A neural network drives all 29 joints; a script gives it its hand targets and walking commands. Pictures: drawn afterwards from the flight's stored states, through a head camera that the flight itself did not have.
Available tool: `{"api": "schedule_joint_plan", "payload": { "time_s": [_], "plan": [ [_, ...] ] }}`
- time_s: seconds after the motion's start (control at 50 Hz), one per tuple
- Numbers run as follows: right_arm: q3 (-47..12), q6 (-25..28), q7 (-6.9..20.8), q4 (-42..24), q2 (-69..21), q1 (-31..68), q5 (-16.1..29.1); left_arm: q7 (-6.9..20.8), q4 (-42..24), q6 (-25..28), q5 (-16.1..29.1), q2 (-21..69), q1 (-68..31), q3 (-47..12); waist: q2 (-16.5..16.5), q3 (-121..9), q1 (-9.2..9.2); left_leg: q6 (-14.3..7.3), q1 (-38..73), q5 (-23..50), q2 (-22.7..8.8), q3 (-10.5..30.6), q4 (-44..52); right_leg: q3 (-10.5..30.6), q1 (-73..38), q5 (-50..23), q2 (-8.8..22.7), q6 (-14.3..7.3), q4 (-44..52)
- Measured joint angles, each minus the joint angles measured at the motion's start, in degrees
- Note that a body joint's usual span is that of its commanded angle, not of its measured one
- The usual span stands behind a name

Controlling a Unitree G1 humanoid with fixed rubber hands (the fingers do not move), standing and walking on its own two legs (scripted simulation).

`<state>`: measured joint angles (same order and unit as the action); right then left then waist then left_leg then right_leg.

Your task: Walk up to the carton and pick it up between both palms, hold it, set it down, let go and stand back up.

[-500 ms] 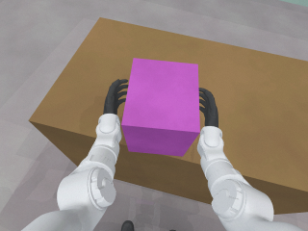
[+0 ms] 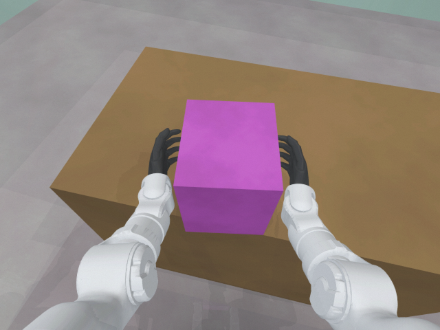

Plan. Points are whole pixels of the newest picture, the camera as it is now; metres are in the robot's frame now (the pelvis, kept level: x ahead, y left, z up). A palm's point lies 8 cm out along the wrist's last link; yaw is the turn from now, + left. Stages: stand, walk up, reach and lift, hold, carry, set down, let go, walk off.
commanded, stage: reach and lift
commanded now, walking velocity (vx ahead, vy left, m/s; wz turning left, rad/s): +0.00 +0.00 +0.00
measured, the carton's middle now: (227, 171) +0.43 +0.04 -0.01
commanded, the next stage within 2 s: hold in 1.94 s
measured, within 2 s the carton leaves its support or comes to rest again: leaves its support in 0.04 s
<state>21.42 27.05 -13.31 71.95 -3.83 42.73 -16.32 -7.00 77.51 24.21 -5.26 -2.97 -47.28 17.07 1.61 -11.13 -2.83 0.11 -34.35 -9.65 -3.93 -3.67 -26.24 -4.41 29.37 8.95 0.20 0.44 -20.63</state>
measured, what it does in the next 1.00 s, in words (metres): stands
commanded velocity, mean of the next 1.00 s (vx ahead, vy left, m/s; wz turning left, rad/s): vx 0.00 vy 0.00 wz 0.00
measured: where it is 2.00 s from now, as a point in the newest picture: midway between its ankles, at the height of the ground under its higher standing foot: outside the picture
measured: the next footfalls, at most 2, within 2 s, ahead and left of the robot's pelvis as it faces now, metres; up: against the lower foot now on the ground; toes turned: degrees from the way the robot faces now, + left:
none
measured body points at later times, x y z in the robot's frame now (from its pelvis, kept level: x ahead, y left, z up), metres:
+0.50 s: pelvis -0.02 -0.01 +0.01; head -0.03 +0.01 +0.46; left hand +0.40 +0.17 +0.13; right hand +0.40 -0.11 +0.13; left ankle +0.01 +0.12 -0.74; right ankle -0.01 -0.13 -0.74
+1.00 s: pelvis -0.03 +0.00 +0.01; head -0.05 +0.04 +0.46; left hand +0.38 +0.16 +0.16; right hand +0.37 -0.11 +0.15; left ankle +0.01 +0.12 -0.74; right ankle -0.01 -0.13 -0.74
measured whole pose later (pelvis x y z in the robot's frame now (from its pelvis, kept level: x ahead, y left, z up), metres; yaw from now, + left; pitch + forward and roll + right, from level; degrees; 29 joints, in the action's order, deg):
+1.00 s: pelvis -0.03 +0.00 +0.01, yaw +2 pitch -4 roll -1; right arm 12.6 -4.4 -10.4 47.7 -3.9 41.3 0.2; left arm -4.1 35.1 -22.5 -17.8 2.0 -44.8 17.9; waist 5.3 0.0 1.8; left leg 0.3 -9.3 -7.0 -2.7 -2.3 -19.9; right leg -4.3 4.2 6.9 0.4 0.5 -14.7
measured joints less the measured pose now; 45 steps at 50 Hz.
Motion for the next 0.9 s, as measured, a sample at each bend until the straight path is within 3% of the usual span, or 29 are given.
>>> {"api": "schedule_joint_plan", "payload": {
  "time_s": [0.16,0.28,0.46,0.62,0.72,0.9],
  "plan": [
    [-8.2,-6.3,0.0,-6.3,0.8,-2.3,7.2,-0.8,-1.9,-2.9,5.0,-0.4,0.9,-5.3,-1.8,-0.9,0.78,0.2,1.0,-1.3,-0.1,1.2,-2.5,-0.6,-1.7,1.2,-0.2,-0.1,-1.8],
    [-10.4,-11.6,-0.1,-9.5,1.3,-1.3,11.1,-1.0,-4.0,-7.8,6.6,-1.2,-0.9,-7.1,-2.0,-1.0,1.37,0.3,3.5,-1.0,0.1,1.6,-2.3,-0.7,-4.0,1.5,-0.1,-0.2,-2.4],
    [-9.3,-17.5,-0.1,-10.8,1.4,1.8,12.5,0.1,-8.2,-16.5,0.8,-1.1,-4.0,-1.4,-0.4,2.8,2.01,0.6,13.5,1.0,0.6,1.4,2.4,-0.1,-13.2,0.2,-0.1,-0.4,1.1],
    [-3.9,-22.4,1.5,-13.1,-0.7,1.9,9.9,2.3,-18.2,-26.8,-7.5,1.4,-2.2,4.5,2.3,6.5,2.02,0.8,20.9,3.0,0.7,0.8,7.0,0.4,-20.2,-1.8,-0.2,-0.6,5.3],
    [-3.2,-24.9,2.5,-15.7,-1.4,1.1,10.0,3.1,-26.7,-33.5,-10.8,3.2,0.0,5.1,3.5,8.8,2.30,0.7,23.3,3.3,0.7,0.8,7.7,0.4,-22.9,-2.5,-0.3,-0.6,6.6],
    [-6.6,-28.3,2.9,-21.9,-1.2,-1.4,14.2,3.0,-38.4,-42.0,-11.1,4.5,2.8,1.5,3.9,10.1,3.85,0.4,23.8,2.9,1.0,1.2,6.7,0.1,-24.1,-2.4,0.0,-0.2,6.4]
  ]
}}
